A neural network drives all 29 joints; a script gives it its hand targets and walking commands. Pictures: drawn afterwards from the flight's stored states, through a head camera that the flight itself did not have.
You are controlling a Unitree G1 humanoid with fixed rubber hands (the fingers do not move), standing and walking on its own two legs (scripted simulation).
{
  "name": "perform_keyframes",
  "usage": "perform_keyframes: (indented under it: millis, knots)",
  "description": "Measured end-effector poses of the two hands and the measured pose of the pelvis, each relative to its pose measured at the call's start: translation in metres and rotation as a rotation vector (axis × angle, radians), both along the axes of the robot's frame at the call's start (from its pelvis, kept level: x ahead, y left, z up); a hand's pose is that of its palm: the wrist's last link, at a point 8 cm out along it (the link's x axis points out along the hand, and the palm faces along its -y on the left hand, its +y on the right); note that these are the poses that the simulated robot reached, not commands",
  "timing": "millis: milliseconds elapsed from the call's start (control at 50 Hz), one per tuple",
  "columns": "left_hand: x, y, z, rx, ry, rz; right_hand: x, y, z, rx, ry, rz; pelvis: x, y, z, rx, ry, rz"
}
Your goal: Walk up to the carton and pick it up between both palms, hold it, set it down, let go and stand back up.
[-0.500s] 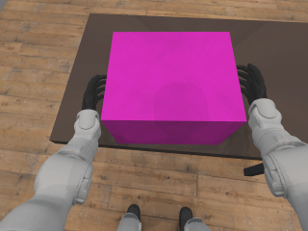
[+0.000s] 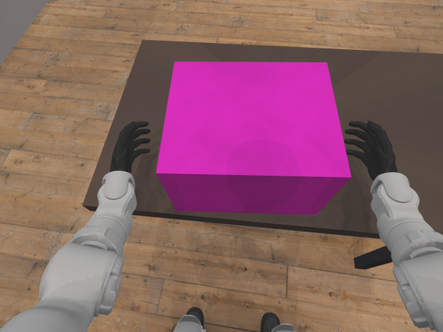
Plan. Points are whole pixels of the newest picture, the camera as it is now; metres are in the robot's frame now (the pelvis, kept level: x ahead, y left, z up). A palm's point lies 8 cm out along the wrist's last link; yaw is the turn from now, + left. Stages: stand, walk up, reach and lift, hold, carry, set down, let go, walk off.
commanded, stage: set down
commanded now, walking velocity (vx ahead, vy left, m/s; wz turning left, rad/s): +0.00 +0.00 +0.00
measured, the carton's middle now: (247, 140) +0.48 +0.01 -0.02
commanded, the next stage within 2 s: none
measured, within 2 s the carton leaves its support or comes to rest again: neither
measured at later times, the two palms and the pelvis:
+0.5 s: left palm (114, 190) +0.35 +0.24 +0.01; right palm (394, 195) +0.37 -0.24 +0.01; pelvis -0.01 +0.00 +0.01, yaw +0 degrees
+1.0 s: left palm (104, 218) +0.30 +0.24 +0.01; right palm (413, 232) +0.30 -0.25 +0.02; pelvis -0.01 +0.00 +0.01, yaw +1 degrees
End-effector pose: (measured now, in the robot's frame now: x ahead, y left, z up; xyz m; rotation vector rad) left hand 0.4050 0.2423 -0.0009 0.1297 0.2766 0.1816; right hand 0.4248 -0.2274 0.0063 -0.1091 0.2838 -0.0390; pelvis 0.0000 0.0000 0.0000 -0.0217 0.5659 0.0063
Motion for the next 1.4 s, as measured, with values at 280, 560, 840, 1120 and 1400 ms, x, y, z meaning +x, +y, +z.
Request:
perform_keyframes:
  millis: [280,560,840,1120,1400]
  knots:
    - [-0.031,0.003,0.006,0.018,0.002,-0.014,-0.03,-0.006,0.007,-0.004,0.009,-0.004,-0.011,0.0,0.002,0.001,-0.068,0.001]
    - [-0.065,0.002,0.007,-0.014,0.002,-0.02,-0.068,-0.01,0.007,-0.003,0.009,0.015,-0.014,-0.001,0.008,0.003,-0.164,0.003]
    - [-0.095,0.002,0.012,-0.033,-0.005,-0.02,-0.103,-0.018,0.01,0.015,0.015,0.006,-0.02,-0.001,0.011,0.004,-0.251,0.005]
    - [-0.125,0.003,0.021,-0.07,-0.026,0.013,-0.134,-0.024,0.01,0.02,0.022,0.026,-0.01,-0.005,0.018,0.013,-0.373,0.01]
    - [-0.162,-0.007,0.026,-0.077,-0.018,0.029,-0.17,-0.035,0.01,0.022,0.028,0.04,-0.005,-0.016,0.024,0.031,-0.506,0.01]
